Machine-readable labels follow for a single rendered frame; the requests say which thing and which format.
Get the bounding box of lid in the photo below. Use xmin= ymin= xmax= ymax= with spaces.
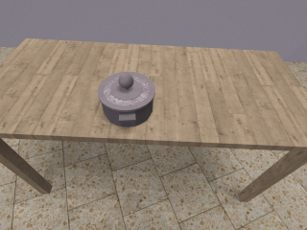
xmin=98 ymin=71 xmax=155 ymax=112

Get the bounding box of pot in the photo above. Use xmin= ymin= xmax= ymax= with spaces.
xmin=101 ymin=100 xmax=154 ymax=127

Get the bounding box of table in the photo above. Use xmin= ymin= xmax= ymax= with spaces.
xmin=0 ymin=38 xmax=307 ymax=202

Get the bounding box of knob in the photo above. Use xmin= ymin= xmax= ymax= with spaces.
xmin=118 ymin=73 xmax=134 ymax=89

